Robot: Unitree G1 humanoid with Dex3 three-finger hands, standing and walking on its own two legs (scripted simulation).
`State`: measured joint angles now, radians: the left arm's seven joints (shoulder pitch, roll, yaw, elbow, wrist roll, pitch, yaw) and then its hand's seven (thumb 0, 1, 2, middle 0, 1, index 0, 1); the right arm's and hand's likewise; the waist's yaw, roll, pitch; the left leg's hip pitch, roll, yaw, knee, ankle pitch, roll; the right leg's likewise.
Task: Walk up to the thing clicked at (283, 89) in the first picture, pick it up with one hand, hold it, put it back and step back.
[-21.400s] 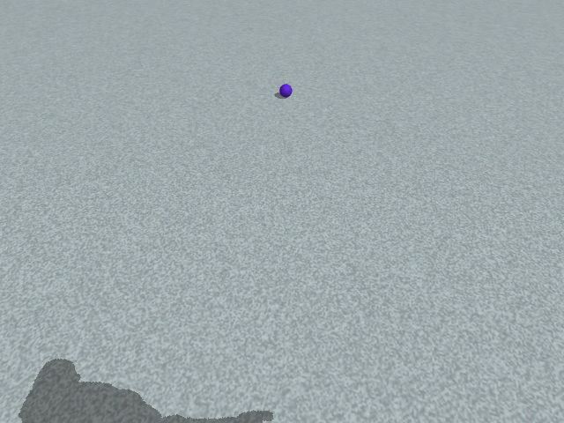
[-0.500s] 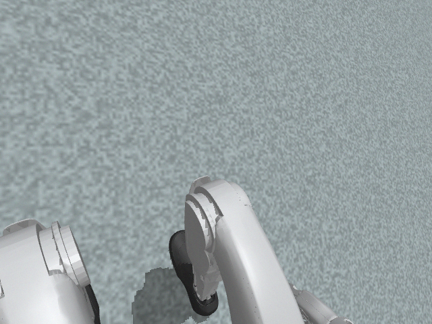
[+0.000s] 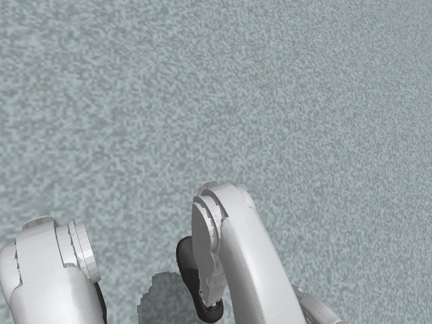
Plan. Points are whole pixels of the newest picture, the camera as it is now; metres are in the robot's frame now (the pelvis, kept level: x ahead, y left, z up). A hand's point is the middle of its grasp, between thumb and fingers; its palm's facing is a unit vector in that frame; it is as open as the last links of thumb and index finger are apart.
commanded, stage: settle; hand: left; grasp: from above
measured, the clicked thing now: out of the picture +0.42 +0.36 -0.24
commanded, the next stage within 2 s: lift in 0.62 s
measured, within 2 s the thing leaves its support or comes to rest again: neither
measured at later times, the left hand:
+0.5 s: hand out of the picture +0.40 +0.36 -0.12, palm faces -0.43 -0.12 -0.89, open 11.0 cm
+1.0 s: hand out of the picture +0.38 +0.35 -0.05, palm faces -0.44 -0.13 -0.89, open 11.0 cm
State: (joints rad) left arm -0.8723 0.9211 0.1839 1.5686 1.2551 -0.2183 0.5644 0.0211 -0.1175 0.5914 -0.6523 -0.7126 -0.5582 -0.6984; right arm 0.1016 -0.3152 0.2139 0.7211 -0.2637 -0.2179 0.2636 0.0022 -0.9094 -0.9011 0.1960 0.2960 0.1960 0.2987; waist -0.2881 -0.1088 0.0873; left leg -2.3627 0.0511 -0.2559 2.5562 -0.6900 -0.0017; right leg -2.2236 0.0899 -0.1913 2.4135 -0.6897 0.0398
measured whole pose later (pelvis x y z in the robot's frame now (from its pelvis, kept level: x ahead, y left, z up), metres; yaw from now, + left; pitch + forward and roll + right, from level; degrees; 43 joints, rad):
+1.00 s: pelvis -0.01 -0.01 +0.07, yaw +7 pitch +33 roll -7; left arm -0.79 0.69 0.05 1.15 1.13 -0.14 0.19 0.00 -0.16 0.61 -0.70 -0.67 -0.60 -0.68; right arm 0.19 -0.28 0.03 0.71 -0.07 -0.01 0.13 0.00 -0.92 -0.91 0.20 0.30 0.20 0.30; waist -0.16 0.02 -0.10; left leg -2.22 0.04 -0.12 2.26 -0.62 0.01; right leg -2.12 0.05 -0.09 2.20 -0.67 0.02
